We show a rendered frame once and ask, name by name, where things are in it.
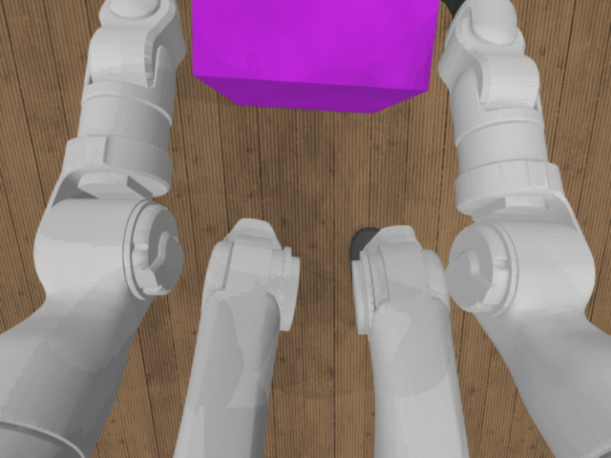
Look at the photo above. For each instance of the robot right foot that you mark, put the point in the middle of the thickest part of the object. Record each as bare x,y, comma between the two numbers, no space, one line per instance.
360,239

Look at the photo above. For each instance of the robot right forearm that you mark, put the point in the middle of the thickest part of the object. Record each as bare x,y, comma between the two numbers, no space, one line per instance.
498,123

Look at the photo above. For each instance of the robot left thigh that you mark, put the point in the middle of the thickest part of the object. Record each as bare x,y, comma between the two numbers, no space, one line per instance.
227,400

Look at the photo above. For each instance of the robot left forearm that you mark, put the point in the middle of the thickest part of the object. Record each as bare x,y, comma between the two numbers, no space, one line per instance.
121,148

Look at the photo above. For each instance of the left robot upper arm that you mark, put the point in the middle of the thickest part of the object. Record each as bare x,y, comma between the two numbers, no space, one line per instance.
101,261

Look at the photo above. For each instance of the right robot upper arm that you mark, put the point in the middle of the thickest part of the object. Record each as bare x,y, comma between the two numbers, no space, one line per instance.
528,283

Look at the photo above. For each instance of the carton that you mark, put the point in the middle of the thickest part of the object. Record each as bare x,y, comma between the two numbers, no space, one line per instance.
357,56

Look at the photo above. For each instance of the robot right hand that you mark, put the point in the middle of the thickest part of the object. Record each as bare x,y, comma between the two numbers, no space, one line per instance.
453,6

